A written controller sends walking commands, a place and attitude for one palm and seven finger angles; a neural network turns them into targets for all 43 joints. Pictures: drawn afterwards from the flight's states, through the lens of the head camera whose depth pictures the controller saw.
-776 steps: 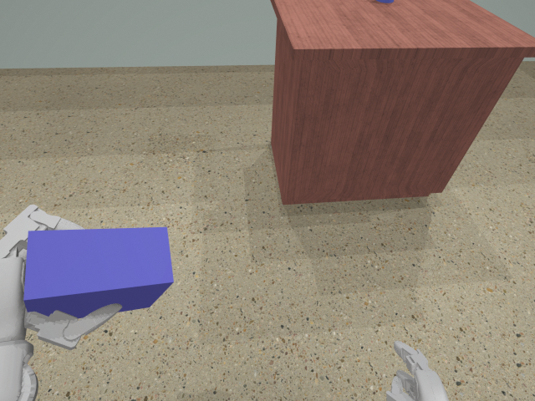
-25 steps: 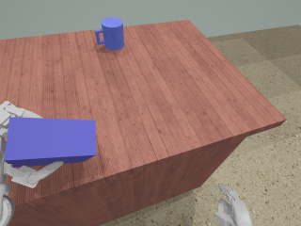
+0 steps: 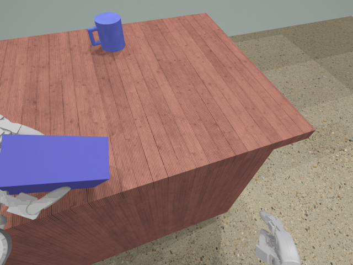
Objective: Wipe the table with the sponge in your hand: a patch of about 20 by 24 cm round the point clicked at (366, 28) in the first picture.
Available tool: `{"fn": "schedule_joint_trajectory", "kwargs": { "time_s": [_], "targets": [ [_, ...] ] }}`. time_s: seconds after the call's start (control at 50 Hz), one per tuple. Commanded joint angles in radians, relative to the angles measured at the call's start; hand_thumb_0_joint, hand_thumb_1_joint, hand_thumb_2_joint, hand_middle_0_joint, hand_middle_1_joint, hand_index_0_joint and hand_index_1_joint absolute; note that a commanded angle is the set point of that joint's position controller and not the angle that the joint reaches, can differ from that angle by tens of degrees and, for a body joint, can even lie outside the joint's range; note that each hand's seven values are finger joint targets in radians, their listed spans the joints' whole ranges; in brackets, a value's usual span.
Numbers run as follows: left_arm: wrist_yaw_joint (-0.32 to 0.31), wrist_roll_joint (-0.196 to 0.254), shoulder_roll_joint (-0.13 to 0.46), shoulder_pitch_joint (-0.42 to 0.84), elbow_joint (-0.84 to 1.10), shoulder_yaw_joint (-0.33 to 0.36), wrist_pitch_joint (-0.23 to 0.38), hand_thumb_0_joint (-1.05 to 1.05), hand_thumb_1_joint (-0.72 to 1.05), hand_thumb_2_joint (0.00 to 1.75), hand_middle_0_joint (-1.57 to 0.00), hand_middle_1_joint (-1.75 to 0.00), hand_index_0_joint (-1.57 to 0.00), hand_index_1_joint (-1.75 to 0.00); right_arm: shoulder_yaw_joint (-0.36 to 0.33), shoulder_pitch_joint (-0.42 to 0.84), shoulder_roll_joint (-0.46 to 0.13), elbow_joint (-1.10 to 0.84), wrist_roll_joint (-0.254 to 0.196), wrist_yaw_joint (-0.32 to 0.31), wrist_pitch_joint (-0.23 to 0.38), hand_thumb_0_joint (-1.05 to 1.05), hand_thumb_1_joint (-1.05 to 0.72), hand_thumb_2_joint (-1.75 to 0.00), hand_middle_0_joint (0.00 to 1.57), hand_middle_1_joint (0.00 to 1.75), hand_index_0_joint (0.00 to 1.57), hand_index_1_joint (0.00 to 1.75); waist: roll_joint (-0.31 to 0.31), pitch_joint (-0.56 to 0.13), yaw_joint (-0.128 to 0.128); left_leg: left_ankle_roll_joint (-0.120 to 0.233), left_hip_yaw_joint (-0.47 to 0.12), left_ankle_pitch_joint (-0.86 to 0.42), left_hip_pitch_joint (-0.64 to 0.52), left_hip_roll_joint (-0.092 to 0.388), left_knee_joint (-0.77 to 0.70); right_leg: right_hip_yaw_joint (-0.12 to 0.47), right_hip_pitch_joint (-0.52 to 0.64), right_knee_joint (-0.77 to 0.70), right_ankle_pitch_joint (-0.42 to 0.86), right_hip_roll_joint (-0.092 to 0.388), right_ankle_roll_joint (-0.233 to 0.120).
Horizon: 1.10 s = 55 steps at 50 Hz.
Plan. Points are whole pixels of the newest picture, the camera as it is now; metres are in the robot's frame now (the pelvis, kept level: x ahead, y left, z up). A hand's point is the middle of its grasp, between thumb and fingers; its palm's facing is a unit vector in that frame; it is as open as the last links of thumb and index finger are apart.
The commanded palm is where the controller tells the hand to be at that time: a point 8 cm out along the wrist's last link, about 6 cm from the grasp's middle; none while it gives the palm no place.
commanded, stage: come to a stop and stand still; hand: left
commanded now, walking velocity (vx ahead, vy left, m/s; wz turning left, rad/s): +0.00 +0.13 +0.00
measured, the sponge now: (73, 165) +0.24 +0.20 +0.15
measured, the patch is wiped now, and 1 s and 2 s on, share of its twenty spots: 0.00 0.00 0.00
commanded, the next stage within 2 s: look again from close up in 1.06 s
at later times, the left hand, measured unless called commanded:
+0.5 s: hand (27, 162) +0.23 +0.26 +0.17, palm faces +0.38 -0.85 -0.36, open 10.7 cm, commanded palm +0.17 +0.30 +0.18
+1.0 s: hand (3, 161) +0.23 +0.30 +0.17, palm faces +0.38 -0.86 -0.34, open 10.7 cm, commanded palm +0.17 +0.34 +0.18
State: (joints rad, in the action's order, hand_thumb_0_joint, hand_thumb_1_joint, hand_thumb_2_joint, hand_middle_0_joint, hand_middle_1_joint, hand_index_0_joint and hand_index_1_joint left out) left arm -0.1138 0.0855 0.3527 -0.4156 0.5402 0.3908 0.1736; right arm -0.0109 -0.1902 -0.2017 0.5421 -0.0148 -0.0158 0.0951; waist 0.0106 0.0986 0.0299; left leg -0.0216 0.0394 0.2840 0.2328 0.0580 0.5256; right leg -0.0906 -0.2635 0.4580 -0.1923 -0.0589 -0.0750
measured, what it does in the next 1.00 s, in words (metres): shifts its weight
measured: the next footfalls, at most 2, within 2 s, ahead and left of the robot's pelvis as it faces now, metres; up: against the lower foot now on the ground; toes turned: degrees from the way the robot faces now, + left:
none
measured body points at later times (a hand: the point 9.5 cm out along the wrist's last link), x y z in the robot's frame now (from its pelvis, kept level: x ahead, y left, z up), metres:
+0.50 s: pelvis +0.01 +0.02 +0.01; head +0.04 +0.02 +0.45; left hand +0.20 +0.30 +0.19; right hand +0.19 -0.21 -0.08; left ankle -0.01 +0.13 -0.74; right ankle +0.04 -0.07 -0.74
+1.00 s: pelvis +0.01 +0.06 +0.01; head +0.04 +0.07 +0.45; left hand +0.20 +0.34 +0.19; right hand +0.18 -0.16 -0.07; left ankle -0.01 +0.13 -0.74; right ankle +0.04 -0.07 -0.74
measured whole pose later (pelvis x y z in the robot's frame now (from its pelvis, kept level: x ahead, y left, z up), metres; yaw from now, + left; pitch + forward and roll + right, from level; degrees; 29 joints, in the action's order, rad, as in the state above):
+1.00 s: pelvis +0.01 +0.06 +0.01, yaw +0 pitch -1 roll -1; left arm -0.13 0.07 0.36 -0.44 0.53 0.34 0.17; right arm 0.02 -0.21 -0.18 0.56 -0.02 -0.03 0.07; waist 0.02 0.09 0.01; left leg 0.06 0.03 0.26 0.15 -0.04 0.43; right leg -0.06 -0.19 0.38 -0.16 0.01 0.01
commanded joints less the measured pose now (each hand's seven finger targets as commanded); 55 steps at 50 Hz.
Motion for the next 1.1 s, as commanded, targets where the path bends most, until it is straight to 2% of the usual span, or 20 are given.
{"fn": "schedule_joint_trajectory", "kwargs": {
  "time_s": [0.0, 0.06, 0.08, 0.14, 0.16, 0.18, 0.2, 0.26, 0.28, 0.32, 0.38, 0.44, 0.46, 0.58, 0.74, 0.84, 0.86, 0.9, 1.02, 1.08],
  "targets": [
    [-0.005, 0.0, 0.171, -0.002, 0.167, 0.083, 0.041, 0.0, 0.1, 1.3, -1.2, -1.6, -1.2, -1.6, -0.058, 0.062, -0.124, -0.148, -0.011, -0.014, 0.051, 0.0, -0.9, -0.9, 0.2, 0.3, 0.2, 0.3, -0.008, -0.196, -0.021, 0.048, -0.043, -0.017, -0.004, 0.03, -0.026, 0.21, 0.089, -0.132, 0.047, 0.17, 0.038],
    [-0.03, -0.002, 0.164, -0.061, 0.142, 0.089, 0.031, 0.0, 0.1, 1.3, -1.2, -1.6, -1.2, -1.6, -0.045, 0.068, -0.117, -0.133, -0.023, -0.015, 0.045, 0.0, -0.9, -0.9, 0.2, 0.3, 0.2, 0.3, 0.033, -0.187, -0.025, 0.046, -0.034, 0.005, -0.006, -0.02, 0.051, 0.317, 0.071, -0.242, -0.049, 0.243, 0.043],
    [-0.033, -0.006, 0.147, -0.063, 0.136, 0.068, 0.031, 0.0, 0.1, 1.3, -1.2, -1.6, -1.2, -1.6, -0.038, 0.057, -0.116, -0.126, -0.018, -0.014, 0.04, 0.0, -0.9, -0.9, 0.2, 0.3, 0.2, 0.3, 0.053, -0.184, -0.028, 0.047, -0.037, 0.004, 0.014, -0.026, 0.054, 0.313, 0.087, -0.253, -0.069, 0.26, 0.041],
    [-0.044, -0.013, 0.17, -0.068, 0.136, 0.089, 0.036, 0.0, 0.1, 1.3, -1.2, -1.6, -1.2, -1.6, -0.037, 0.066, -0.122, -0.117, -0.018, -0.018, 0.038, 0.0, -0.9, -0.9, 0.2, 0.3, 0.2, 0.3, 0.078, -0.168, -0.022, 0.048, -0.056, -0.025, 0.036, -0.024, 0.025, 0.299, 0.119, -0.255, -0.036, 0.274, 0.046],
    [-0.051, -0.017, 0.184, -0.075, 0.146, 0.097, 0.036, 0.0, 0.1, 1.3, -1.2, -1.6, -1.2, -1.6, -0.036, 0.091, -0.128, -0.108, -0.019, -0.023, 0.038, 0.0, -0.9, -0.9, 0.2, 0.3, 0.2, 0.3, 0.035, -0.17, -0.019, 0.05, -0.062, -0.059, 0.009, -0.015, -0.012, 0.288, 0.121, -0.233, 0.024, 0.265, 0.046],
    [-0.051, -0.017, 0.16, -0.07, 0.138, 0.073, 0.041, 0.0, 0.1, 1.3, -1.2, -1.6, -1.2, -1.6, -0.031, 0.08, -0.124, -0.105, -0.013, -0.024, 0.036, 0.0, -0.9, -0.9, 0.2, 0.3, 0.2, 0.3, 0.035, -0.187, -0.02, 0.055, -0.065, -0.082, 0.003, -0.007, -0.048, 0.244, 0.15, -0.207, 0.044, 0.254, 0.052],
    [-0.051, -0.018, 0.169, -0.067, 0.139, 0.081, 0.044, 0.0, 0.1, 1.3, -1.2, -1.6, -1.2, -1.6, -0.033, 0.084, -0.125, -0.111, -0.013, -0.027, 0.038, 0.0, -0.9, -0.9, 0.2, 0.3, 0.2, 0.3, 0.014, -0.179, -0.016, 0.057, -0.068, -0.115, -0.011, 0.0, -0.068, 0.234, 0.148, -0.197, 0.076, 0.233, 0.072],
    [-0.056, -0.022, 0.193, -0.071, 0.136, 0.101, 0.044, 0.0, 0.1, 1.3, -1.2, -1.6, -1.2, -1.6, -0.038, 0.098, -0.132, -0.103, -0.014, -0.033, 0.035, 0.0, -0.9, -0.9, 0.2, 0.3, 0.2, 0.3, -0.017, -0.192, -0.014, 0.057, -0.08, -0.202, -0.046, 0.024, -0.091, 0.202, 0.173, -0.156, 0.167, 0.2, 0.083],
    [-0.053, -0.021, 0.17, -0.072, 0.124, 0.081, 0.043, 0.0, 0.1, 1.3, -1.2, -1.6, -1.2, -1.6, -0.038, 0.084, -0.131, -0.107, -0.012, -0.032, 0.028, 0.0, -0.9, -0.9, 0.2, 0.3, 0.2, 0.3, 0.003, -0.203, -0.017, 0.057, -0.078, -0.218, -0.037, 0.025, -0.089, 0.181, 0.2, -0.14, 0.192, 0.198, 0.08],
    [-0.05, -0.019, 0.189, -0.059, 0.126, 0.103, 0.041, 0.0, 0.1, 1.3, -1.2, -1.6, -1.2, -1.6, -0.043, 0.082, -0.131, -0.114, -0.015, -0.031, 0.025, 0.0, -0.9, -0.9, 0.2, 0.3, 0.2, 0.3, 0.015, -0.21, -0.018, 0.05, -0.082, -0.231, -0.025, 0.024, -0.093, 0.176, 0.229, -0.123, 0.242, 0.196, 0.064],
    [-0.041, -0.015, 0.16, -0.081, 0.093, 0.08, 0.035, 0.0, 0.1, 1.3, -1.2, -1.6, -1.2, -1.6, -0.036, 0.084, -0.129, -0.114, -0.015, -0.029, 0.014, 0.0, -0.9, -0.9, 0.2, 0.3, 0.2, 0.3, 0.015, -0.192, -0.021, 0.052, -0.092, -0.221, -0.036, 0.029, -0.113, 0.162, 0.204, -0.125, 0.202, 0.184, 0.056],
    [-0.036, -0.017, 0.166, -0.064, 0.111, 0.082, 0.036, 0.0, 0.1, 1.3, -1.2, -1.6, -1.2, -1.6, -0.039, 0.08, -0.13, -0.122, -0.015, -0.027, 0.013, 0.0, -0.9, -0.9, 0.2, 0.3, 0.2, 0.3, 0.01, -0.178, -0.019, 0.05, -0.109, -0.208, -0.018, 0.034, -0.135, 0.166, 0.205, -0.122, 0.176, 0.175, 0.044],
    [-0.036, -0.018, 0.17, -0.075, 0.124, 0.084, 0.036, 0.0, 0.1, 1.3, -1.2, -1.6, -1.2, -1.6, -0.037, 0.098, -0.127, -0.118, -0.017, -0.028, 0.015, 0.0, -0.9, -0.9, 0.2, 0.3, 0.2, 0.3, -0.031, -0.176, -0.02, 0.051, -0.108, -0.233, -0.045, 0.038, -0.141, 0.166, 0.184, -0.115, 0.197, 0.167, 0.042],
    [-0.03, -0.027, 0.148, -0.012, 0.125, 0.049, 0.037, 0.0, 0.1, 1.3, -1.2, -1.6, -1.2, -1.6, -0.022, 0.079, -0.12, -0.122, -0.008, -0.028, 0.016, 0.0, -0.9, -0.9, 0.2, 0.3, 0.2, 0.3, -0.05, -0.157, -0.019, 0.051, -0.132, -0.196, -0.007, 0.054, -0.194, 0.13, 0.201, -0.105, 0.157, 0.148, 0.048],
    [-0.033, -0.038, 0.153, 0.045, 0.139, 0.048, 0.039, 0.0, 0.1, 1.3, -1.2, -1.6, -1.2, -1.6, -0.025, 0.064, -0.115, -0.132, -0.008, -0.027, 0.025, 0.0, -0.9, -0.9, 0.2, 0.3, 0.2, 0.3, -0.086, -0.137, -0.016, 0.037, -0.142, -0.146, 0.037, 0.059, -0.228, 0.117, 0.231, -0.093, 0.144, 0.138, 0.045],
    [-0.03, -0.038, 0.156, 0.021, 0.162, 0.056, 0.047, 0.0, 0.1, 1.3, -1.2, -1.6, -1.2, -1.6, -0.031, 0.06, -0.119, -0.134, -0.008, -0.023, 0.027, 0.0, -0.9, -0.9, 0.2, 0.3, 0.2, 0.3, -0.082, -0.165, -0.016, 0.014, -0.143, -0.227, 0.013, 0.059, -0.215, 0.103, 0.242, -0.074, 0.185, 0.137, 0.04],
    [-0.03, -0.036, 0.161, 0.004, 0.169, 0.063, 0.047, 0.0, 0.1, 1.3, -1.2, -1.6, -1.2, -1.6, -0.028, 0.07, -0.116, -0.132, -0.012, -0.022, 0.03, 0.0, -0.9, -0.9, 0.2, 0.3, 0.2, 0.3, -0.119, -0.167, -0.018, 0.006, -0.141, -0.264, -0.004, 0.054, -0.217, 0.099, 0.232, -0.061, 0.194, 0.128, 0.041],
    [-0.029, -0.036, 0.165, -0.004, 0.168, 0.067, 0.051, 0.0, 0.1, 1.3, -1.2, -1.6, -1.2, -1.6, -0.03, 0.06, -0.116, -0.134, -0.007, -0.022, 0.026, 0.0, -0.9, -0.9, 0.2, 0.3, 0.2, 0.3, -0.103, -0.173, -0.015, 0.0, -0.145, -0.297, 0.001, 0.063, -0.207, 0.087, 0.24, -0.063, 0.196, 0.133, 0.042],
    [-0.027, -0.03, 0.155, -0.04, 0.159, 0.072, 0.053, 0.0, 0.1, 1.3, -1.2, -1.6, -1.2, -1.6, -0.036, 0.052, -0.122, -0.133, -0.009, -0.021, 0.024, 0.0, -0.9, -0.9, 0.2, 0.3, 0.2, 0.3, -0.065, -0.183, -0.019, -0.012, -0.147, -0.312, 0.003, 0.058, -0.19, 0.085, 0.243, -0.06, 0.211, 0.138, 0.034],
    [-0.027, -0.03, 0.143, -0.044, 0.159, 0.061, 0.055, 0.0, 0.1, 1.3, -1.2, -1.6, -1.2, -1.6, -0.032, 0.055, -0.123, -0.125, -0.008, -0.022, 0.022, 0.0, -0.9, -0.9, 0.2, 0.3, 0.2, 0.3, -0.095, -0.177, -0.021, -0.013, -0.145, -0.299, -0.006, 0.057, -0.199, 0.079, 0.217, -0.054, 0.184, 0.132, 0.038]
  ]
}}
